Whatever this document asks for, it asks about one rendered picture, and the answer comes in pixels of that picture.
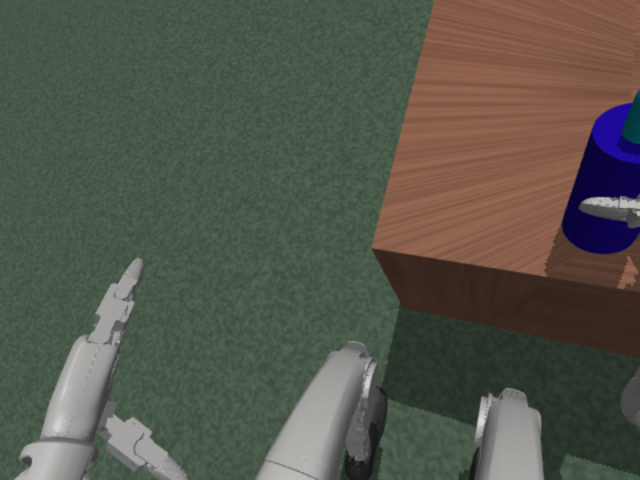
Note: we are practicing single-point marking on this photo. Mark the left robot hand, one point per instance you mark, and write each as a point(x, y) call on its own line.
point(79, 407)

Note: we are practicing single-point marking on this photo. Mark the left robot foot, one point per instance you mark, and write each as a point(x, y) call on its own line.
point(362, 470)

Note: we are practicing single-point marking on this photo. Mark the right robot hand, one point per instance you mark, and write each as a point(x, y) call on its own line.
point(621, 209)

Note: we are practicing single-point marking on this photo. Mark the left robot arm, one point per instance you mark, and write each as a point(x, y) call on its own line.
point(58, 459)

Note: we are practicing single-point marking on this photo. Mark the bottle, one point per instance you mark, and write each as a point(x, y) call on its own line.
point(610, 167)

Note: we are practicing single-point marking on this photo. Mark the right robot arm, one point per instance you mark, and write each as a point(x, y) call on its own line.
point(630, 400)

